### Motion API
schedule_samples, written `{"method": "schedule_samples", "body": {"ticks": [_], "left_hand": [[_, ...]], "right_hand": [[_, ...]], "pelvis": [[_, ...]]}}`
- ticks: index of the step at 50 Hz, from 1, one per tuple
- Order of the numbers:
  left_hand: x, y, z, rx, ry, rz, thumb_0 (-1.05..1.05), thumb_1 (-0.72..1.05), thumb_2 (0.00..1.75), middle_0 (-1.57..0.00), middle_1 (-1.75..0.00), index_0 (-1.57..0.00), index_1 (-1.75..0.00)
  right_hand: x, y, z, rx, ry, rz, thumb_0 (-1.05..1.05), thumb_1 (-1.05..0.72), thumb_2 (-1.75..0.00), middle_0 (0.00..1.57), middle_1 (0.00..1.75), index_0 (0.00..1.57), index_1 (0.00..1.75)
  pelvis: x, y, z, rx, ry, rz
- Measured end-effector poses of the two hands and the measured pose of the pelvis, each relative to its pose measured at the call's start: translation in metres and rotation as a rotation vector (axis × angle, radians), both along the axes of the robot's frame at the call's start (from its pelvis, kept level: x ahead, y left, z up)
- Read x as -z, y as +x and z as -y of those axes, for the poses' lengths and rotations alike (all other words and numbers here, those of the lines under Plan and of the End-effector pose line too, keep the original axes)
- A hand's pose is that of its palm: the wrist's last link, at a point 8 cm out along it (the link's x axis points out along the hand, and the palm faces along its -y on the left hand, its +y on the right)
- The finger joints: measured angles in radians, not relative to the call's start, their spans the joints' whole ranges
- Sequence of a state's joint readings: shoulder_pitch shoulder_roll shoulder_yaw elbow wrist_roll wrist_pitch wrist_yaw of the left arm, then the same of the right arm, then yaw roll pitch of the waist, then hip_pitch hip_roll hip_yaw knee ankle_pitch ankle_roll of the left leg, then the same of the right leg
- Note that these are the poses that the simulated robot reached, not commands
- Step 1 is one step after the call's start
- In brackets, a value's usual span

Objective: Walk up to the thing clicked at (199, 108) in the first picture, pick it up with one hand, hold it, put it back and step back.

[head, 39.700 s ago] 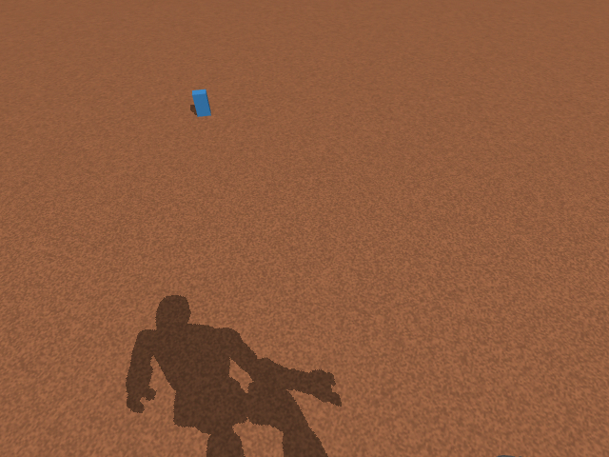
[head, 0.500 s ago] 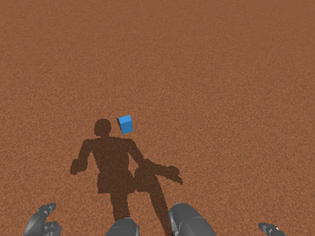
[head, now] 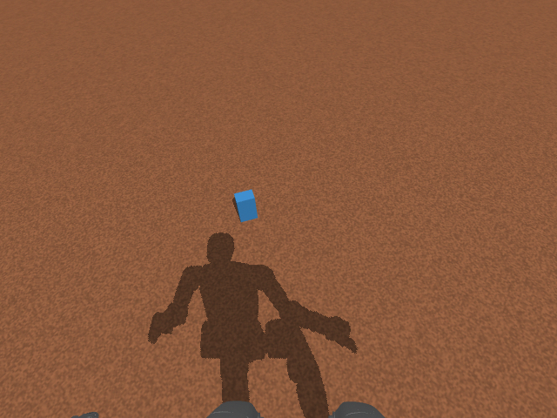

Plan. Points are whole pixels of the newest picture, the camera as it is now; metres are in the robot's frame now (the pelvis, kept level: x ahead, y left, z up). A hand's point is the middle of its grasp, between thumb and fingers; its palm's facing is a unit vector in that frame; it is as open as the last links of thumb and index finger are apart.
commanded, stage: step back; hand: left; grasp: from the side
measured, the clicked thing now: (246, 206) +0.97 +0.19 -0.68
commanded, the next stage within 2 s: stand in 0.90 s
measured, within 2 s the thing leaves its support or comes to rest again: neither
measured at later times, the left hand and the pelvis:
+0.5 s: hand out of the picture +0.04 +0.27 -0.14, palm faces +0.08 -0.93 -0.35, open 7.4 cm; pelvis -0.01 +0.01 +0.01, yaw +3 degrees
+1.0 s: hand (117, 416) +0.13 +0.27 -0.13, palm faces +0.02 -0.93 -0.36, open 7.4 cm; pelvis +0.03 +0.02 +0.02, yaw +1 degrees
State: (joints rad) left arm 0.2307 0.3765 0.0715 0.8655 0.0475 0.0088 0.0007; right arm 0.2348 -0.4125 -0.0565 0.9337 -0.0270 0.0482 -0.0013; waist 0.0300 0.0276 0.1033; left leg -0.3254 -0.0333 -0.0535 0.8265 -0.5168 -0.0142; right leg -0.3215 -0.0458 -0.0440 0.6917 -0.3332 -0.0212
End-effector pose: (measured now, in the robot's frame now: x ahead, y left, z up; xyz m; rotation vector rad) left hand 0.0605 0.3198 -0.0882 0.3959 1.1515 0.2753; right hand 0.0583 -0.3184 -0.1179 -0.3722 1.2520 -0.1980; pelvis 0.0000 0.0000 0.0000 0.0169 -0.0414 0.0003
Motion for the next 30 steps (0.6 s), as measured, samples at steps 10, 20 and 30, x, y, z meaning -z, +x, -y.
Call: {"method": "schedule_samples", "body": {"ticks": [10,20,30], "left_hand": [[0.009,-0.031,-0.004,-0.034,-0.056,-0.018,0.01,0.91,0.9,-0.2,-0.3,-0.2,-0.3],[0.009,-0.039,0.016,-0.06,-0.081,0.017,0.01,0.91,0.9,-0.21,-0.3,-0.2,-0.3],[0.022,-0.02,-0.009,-0.07,-0.108,-0.043,0.01,0.91,0.9,-0.21,-0.3,-0.2,-0.3]], "right_hand": [[-0.011,-0.023,-0.025,0.007,0.049,0.066,0.01,-0.9,-0.9,0.21,0.3,0.2,0.3],[-0.012,0.001,-0.014,-0.026,0.039,0.077,0.01,-0.9,-0.9,0.2,0.3,0.2,0.3],[-0.018,0.011,-0.034,-0.017,0.007,0.046,0.01,-0.9,-0.9,0.2,0.3,0.2,0.3]], "pelvis": [[-0.007,-0.019,-0.002,-0.002,0.003,0.023],[-0.009,-0.018,0.001,-0.03,-0.028,0.023],[-0.009,0.0,-0.021,-0.033,-0.019,0.005]]}}
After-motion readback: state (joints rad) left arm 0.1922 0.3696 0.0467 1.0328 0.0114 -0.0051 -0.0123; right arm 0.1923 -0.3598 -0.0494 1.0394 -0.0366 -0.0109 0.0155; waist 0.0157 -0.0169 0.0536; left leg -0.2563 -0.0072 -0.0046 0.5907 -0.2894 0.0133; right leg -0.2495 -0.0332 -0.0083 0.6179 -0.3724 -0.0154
